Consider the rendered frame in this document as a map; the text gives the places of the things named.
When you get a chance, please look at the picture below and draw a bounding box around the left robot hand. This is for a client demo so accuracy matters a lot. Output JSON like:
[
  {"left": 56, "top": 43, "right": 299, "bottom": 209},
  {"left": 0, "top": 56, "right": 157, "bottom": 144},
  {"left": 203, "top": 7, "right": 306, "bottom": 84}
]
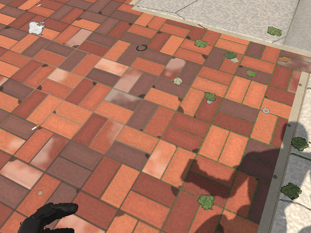
[{"left": 17, "top": 202, "right": 79, "bottom": 233}]

